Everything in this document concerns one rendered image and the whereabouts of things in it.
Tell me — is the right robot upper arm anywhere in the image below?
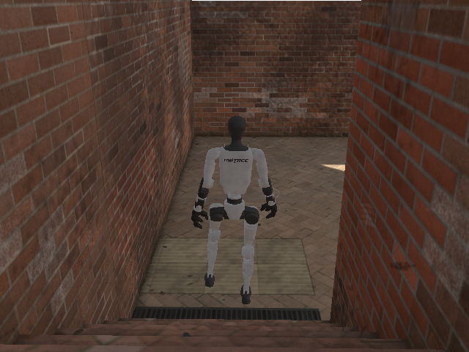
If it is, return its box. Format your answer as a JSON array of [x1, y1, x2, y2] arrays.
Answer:
[[251, 148, 270, 188]]

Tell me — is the left robot forearm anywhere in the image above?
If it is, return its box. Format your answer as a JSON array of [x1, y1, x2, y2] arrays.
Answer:
[[193, 178, 209, 212]]

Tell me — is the right robot hand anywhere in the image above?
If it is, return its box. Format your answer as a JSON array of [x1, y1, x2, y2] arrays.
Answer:
[[260, 203, 277, 219]]

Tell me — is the right robot forearm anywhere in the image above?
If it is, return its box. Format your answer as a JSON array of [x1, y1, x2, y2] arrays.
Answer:
[[262, 177, 276, 206]]

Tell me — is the left robot hand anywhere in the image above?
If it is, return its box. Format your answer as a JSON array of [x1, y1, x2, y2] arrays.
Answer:
[[191, 210, 208, 229]]

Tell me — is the left robot upper arm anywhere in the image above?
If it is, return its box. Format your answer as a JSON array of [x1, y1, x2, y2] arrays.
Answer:
[[202, 147, 221, 188]]

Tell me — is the robot left shin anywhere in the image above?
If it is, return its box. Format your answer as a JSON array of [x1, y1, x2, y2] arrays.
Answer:
[[207, 229, 218, 278]]

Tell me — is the robot right foot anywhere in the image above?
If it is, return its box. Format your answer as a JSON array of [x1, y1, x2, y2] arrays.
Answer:
[[240, 285, 251, 304]]

